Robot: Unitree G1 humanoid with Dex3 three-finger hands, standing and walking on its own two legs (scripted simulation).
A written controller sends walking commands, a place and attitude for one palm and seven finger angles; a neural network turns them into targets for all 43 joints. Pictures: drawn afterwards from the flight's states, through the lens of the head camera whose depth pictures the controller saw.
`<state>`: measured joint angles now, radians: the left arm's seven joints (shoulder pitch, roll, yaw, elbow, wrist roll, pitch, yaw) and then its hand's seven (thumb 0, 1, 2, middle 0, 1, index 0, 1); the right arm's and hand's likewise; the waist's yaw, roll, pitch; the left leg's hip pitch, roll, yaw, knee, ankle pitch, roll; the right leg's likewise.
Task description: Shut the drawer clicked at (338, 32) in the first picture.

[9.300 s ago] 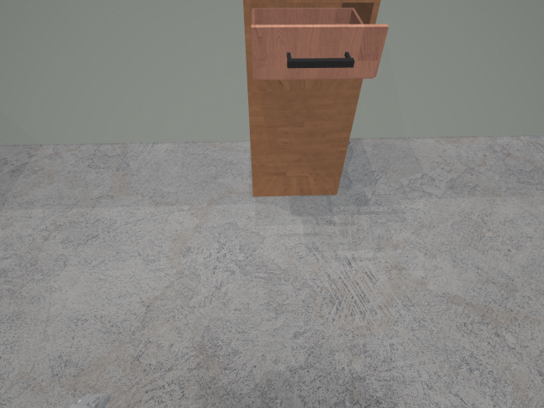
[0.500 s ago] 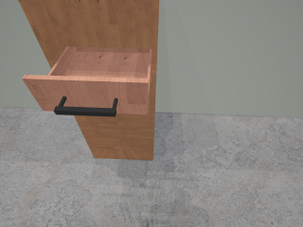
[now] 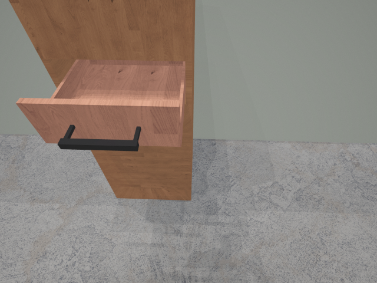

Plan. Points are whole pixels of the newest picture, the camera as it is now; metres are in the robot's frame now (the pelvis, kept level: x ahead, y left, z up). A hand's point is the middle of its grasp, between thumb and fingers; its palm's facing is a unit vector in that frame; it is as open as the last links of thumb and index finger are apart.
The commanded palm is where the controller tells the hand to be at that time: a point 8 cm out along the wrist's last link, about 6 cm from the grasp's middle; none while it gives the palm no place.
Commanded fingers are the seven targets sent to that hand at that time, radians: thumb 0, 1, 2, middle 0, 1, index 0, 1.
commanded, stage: look again from close up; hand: left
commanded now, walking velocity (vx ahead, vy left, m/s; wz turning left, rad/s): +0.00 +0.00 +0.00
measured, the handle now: (101, 137) +0.43 +0.24 +0.04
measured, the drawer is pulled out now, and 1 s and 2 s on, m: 0.19 0.19 0.19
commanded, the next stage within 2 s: shuffle to correct the standing spot in 0.44 s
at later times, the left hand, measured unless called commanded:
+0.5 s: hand out of the picture +0.06 +0.25 -0.15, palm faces -0.01 -0.95 -0.32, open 7.4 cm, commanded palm none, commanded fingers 0.00 0.90 0.90 -0.20 -0.30 -0.20 -0.30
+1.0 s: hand out of the picture -0.04 +0.20 -0.19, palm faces +0.00 -0.99 -0.13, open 7.4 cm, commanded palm none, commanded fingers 0.00 0.90 0.90 -0.20 -0.30 -0.20 -0.30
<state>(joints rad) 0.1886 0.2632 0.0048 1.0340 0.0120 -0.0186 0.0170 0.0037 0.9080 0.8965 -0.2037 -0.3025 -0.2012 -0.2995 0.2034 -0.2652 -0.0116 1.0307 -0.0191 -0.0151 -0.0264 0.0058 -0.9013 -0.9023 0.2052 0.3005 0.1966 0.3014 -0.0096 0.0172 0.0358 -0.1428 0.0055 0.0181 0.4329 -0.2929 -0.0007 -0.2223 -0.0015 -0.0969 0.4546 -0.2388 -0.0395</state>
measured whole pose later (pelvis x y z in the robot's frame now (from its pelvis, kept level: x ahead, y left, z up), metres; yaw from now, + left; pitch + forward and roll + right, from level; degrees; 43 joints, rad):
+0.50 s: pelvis -0.03 +0.01 +0.00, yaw +0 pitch -3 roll +0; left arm 0.15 0.32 -0.01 1.02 0.01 0.00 0.00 0.01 0.91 0.90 -0.20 -0.30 -0.20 -0.30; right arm 0.13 -0.32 0.02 1.01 -0.02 -0.01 0.00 0.01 -0.90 -0.90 0.21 0.30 0.20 0.30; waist 0.01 0.00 0.02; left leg -0.11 -0.01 0.03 0.40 -0.24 0.02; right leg -0.19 -0.02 -0.09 0.41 -0.17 -0.02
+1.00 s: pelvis +0.00 +0.04 -0.01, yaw -2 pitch -3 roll +0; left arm 0.38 0.13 0.00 1.11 0.02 0.01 0.01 0.01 0.91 0.90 -0.20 -0.30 -0.20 -0.30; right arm 0.45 -0.12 0.02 1.16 -0.01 -0.01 -0.03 0.01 -0.90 -0.90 0.20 0.30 0.20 0.30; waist 0.00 -0.03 0.03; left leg -0.11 -0.04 0.07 0.51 -0.36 0.07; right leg -0.23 -0.04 -0.09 0.57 -0.32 -0.03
